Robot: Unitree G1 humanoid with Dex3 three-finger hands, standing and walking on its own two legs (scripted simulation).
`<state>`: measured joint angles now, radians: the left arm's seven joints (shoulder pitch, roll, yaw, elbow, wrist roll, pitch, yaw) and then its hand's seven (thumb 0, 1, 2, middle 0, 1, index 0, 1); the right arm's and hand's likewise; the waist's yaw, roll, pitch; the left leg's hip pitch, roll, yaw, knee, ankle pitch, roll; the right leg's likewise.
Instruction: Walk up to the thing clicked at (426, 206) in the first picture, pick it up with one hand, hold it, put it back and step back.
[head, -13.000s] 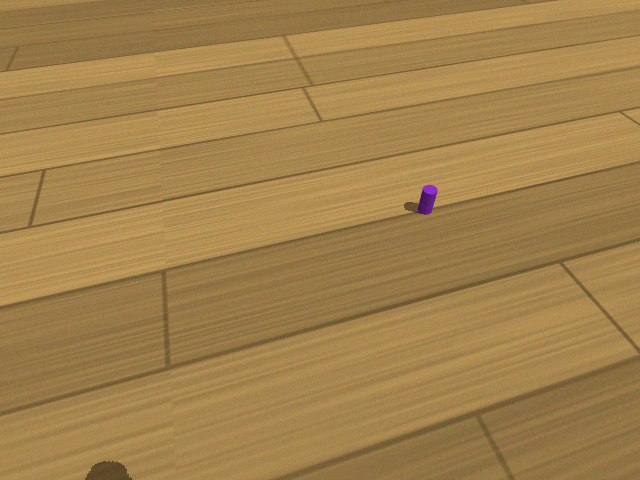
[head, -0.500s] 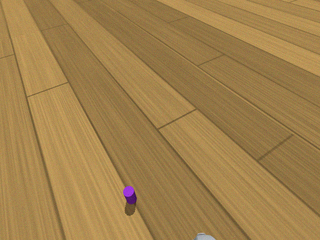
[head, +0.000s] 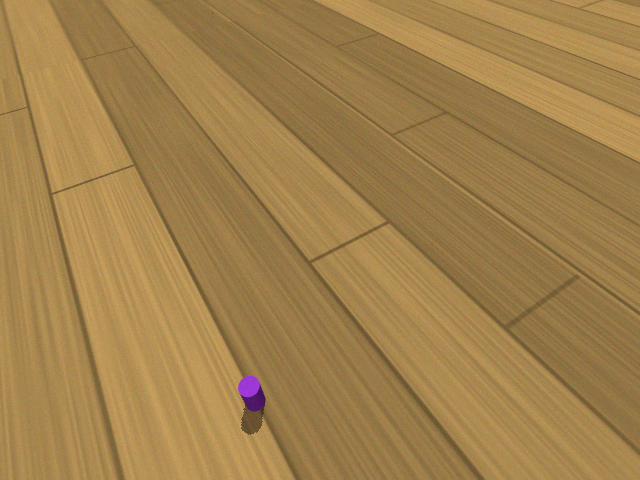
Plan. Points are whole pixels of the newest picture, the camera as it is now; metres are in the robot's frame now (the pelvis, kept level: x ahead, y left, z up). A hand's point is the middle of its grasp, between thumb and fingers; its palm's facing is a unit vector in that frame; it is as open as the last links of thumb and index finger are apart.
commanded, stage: stand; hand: left
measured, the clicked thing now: (252, 394) +0.50 +0.26 -0.72
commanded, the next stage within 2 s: none
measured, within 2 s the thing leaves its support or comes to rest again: neither
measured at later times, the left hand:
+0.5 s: hand out of the picture +0.10 +0.25 -0.15, palm faces +0.00 -0.94 -0.35, open 7.4 cm
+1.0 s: hand out of the picture +0.08 +0.26 -0.15, palm faces +0.00 -0.94 -0.35, open 7.4 cm
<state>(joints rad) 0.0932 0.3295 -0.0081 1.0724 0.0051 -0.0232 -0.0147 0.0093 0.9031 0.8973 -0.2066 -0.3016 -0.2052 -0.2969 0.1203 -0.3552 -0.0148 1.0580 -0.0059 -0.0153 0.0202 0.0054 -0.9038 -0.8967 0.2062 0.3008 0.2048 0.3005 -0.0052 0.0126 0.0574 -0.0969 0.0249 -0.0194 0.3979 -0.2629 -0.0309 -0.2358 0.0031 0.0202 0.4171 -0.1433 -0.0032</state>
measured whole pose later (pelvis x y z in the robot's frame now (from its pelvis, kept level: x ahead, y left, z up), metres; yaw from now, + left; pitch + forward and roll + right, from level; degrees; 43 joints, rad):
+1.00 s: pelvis +0.01 +0.00 +0.00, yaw +1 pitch -2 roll +0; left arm 0.08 0.35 0.01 1.16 0.01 -0.01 -0.01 0.01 0.91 0.90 -0.20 -0.30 -0.20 -0.30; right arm 0.13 -0.35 0.00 1.14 -0.01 -0.01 0.01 0.01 -0.90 -0.90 0.21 0.30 0.20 0.30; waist 0.00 0.01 0.05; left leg -0.06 0.03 -0.03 0.33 -0.24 -0.03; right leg -0.20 0.00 0.01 0.35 -0.13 0.00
